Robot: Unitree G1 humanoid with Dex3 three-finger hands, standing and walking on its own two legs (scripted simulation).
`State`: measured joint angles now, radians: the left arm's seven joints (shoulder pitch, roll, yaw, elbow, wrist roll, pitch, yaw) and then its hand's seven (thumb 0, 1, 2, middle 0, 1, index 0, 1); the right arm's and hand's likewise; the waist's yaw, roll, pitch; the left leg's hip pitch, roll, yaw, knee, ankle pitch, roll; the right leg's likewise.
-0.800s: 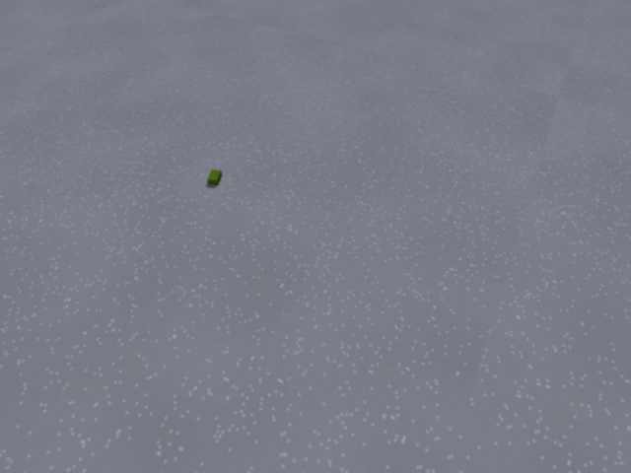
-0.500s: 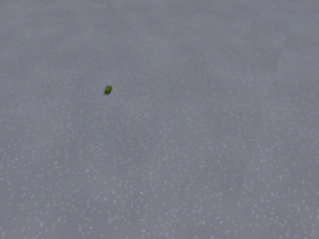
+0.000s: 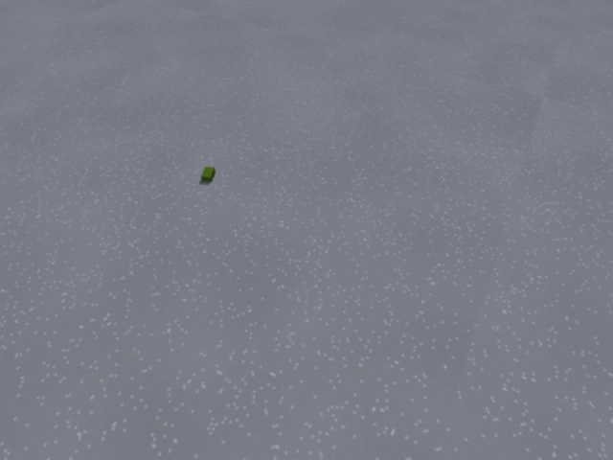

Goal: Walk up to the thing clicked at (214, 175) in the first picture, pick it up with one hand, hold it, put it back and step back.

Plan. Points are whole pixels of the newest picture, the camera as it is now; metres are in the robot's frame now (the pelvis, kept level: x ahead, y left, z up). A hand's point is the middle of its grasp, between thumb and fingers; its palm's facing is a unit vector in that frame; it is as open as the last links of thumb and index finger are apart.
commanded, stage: stand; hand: left
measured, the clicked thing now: (208, 174) +1.44 +0.49 -0.77
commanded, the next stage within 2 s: walk up in 0.32 s
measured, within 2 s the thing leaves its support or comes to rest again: neither
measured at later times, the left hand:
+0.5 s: hand out of the picture +0.07 +0.30 -0.15, palm faces +0.19 -0.92 -0.33, open 7.4 cm
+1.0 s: hand (87, 391) +0.24 +0.36 -0.14, palm faces +0.42 -0.85 -0.31, open 7.4 cm
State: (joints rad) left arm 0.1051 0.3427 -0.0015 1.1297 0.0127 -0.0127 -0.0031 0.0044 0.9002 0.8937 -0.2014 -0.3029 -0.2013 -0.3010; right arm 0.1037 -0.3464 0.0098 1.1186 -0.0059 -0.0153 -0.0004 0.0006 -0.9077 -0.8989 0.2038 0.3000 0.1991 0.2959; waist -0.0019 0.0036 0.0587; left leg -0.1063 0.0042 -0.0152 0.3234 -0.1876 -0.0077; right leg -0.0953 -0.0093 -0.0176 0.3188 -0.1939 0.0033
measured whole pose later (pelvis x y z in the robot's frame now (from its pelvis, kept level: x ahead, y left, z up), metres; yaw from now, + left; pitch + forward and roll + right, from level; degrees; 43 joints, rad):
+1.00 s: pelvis +0.25 +0.05 -0.02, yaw +31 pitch -1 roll +3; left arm 0.10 0.47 0.09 0.83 0.05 0.03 -0.16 0.01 0.90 0.89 -0.20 -0.30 -0.20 -0.30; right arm 0.38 -0.41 -0.02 0.93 -0.01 -0.09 0.01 0.00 -0.90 -0.90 0.21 0.30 0.21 0.30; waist -0.01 -0.11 0.02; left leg -0.07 0.03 -0.13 0.40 -0.34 -0.03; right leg -0.56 -0.11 0.08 0.77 -0.27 0.03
